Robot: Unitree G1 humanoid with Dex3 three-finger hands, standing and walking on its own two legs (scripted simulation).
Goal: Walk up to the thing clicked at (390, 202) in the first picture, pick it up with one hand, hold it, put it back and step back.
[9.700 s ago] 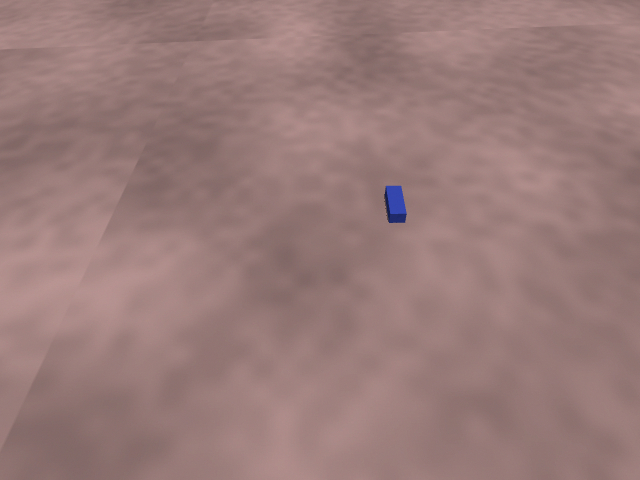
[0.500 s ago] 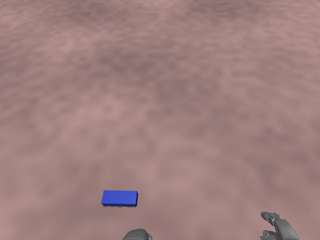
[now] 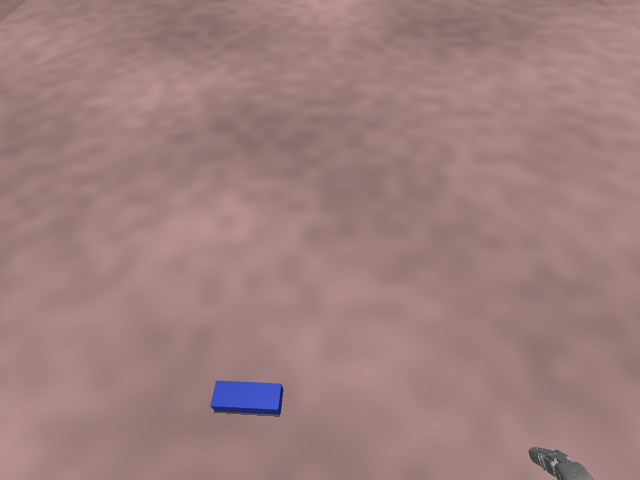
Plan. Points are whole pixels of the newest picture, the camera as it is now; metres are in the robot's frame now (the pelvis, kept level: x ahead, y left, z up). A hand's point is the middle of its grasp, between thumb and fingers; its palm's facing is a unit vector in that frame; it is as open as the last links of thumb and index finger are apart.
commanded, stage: walk up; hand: left
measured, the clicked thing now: (248, 397) +0.43 +0.27 -0.74
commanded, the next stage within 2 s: stand in 1.16 s
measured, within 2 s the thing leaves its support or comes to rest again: neither
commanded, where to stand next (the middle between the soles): +0.02 +0.01 m, yaw -3 degrees
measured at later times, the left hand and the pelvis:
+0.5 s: hand out of the picture +0.07 +0.26 -0.14, palm faces -0.03 -0.94 -0.35, open 7.4 cm; pelvis -0.02 +0.00 +0.02, yaw -1 degrees
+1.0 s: hand out of the picture +0.06 +0.26 -0.14, palm faces -0.01 -0.94 -0.35, open 7.4 cm; pelvis -0.02 +0.00 +0.02, yaw -1 degrees
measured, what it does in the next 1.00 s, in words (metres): stands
